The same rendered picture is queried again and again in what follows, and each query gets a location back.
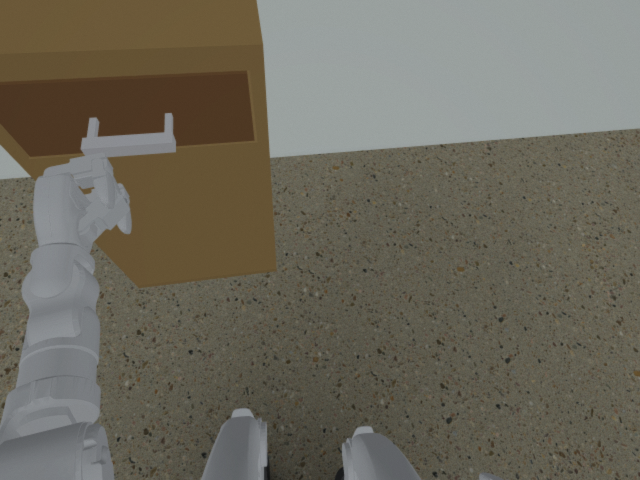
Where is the handle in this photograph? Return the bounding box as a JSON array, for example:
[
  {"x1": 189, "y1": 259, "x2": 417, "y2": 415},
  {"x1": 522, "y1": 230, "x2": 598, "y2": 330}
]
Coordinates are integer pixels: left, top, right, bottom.
[{"x1": 81, "y1": 113, "x2": 176, "y2": 157}]

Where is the left robot upper arm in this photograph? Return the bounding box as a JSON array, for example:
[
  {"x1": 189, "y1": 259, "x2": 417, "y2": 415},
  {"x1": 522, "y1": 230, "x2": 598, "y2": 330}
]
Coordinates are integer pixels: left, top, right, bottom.
[{"x1": 0, "y1": 421, "x2": 115, "y2": 480}]

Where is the robot thigh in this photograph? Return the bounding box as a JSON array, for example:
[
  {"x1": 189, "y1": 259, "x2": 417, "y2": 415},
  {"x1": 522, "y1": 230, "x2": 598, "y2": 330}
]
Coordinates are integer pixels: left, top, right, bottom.
[
  {"x1": 201, "y1": 416, "x2": 267, "y2": 480},
  {"x1": 342, "y1": 433, "x2": 421, "y2": 480}
]

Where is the cabinet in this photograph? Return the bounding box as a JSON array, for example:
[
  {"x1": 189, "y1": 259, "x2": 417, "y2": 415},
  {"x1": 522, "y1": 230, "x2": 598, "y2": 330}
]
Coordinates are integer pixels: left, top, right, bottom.
[{"x1": 0, "y1": 0, "x2": 277, "y2": 288}]

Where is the left robot forearm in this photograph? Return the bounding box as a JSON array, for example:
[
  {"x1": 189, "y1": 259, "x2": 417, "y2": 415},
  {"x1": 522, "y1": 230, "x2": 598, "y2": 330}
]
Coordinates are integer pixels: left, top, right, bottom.
[{"x1": 0, "y1": 243, "x2": 101, "y2": 445}]

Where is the left robot thigh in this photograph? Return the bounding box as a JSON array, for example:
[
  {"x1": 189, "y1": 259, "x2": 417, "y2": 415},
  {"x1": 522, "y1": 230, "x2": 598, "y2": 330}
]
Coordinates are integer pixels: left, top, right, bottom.
[{"x1": 201, "y1": 416, "x2": 267, "y2": 480}]

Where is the right robot thigh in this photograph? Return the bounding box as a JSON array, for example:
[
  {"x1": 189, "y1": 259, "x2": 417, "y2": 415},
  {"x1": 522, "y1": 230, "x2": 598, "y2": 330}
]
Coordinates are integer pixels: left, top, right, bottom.
[{"x1": 342, "y1": 433, "x2": 421, "y2": 480}]

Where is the drawer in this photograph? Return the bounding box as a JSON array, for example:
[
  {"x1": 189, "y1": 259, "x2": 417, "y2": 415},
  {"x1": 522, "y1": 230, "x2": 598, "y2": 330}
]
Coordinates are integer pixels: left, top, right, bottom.
[{"x1": 0, "y1": 71, "x2": 255, "y2": 157}]

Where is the left robot hand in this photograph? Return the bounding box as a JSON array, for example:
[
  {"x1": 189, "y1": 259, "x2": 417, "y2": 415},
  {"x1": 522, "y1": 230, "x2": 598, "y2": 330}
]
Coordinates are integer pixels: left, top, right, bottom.
[{"x1": 33, "y1": 153, "x2": 132, "y2": 254}]

